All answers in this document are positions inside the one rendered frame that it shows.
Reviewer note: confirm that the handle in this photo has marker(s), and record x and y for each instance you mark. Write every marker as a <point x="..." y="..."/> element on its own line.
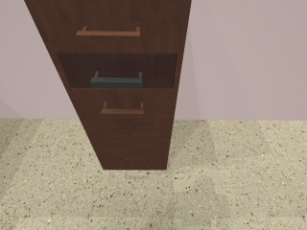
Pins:
<point x="122" y="113"/>
<point x="108" y="37"/>
<point x="97" y="82"/>

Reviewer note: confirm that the cabinet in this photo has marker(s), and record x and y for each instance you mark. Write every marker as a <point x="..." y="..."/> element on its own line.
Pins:
<point x="121" y="144"/>

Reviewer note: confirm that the drawer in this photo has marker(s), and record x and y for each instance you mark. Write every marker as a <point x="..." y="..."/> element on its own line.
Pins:
<point x="157" y="68"/>

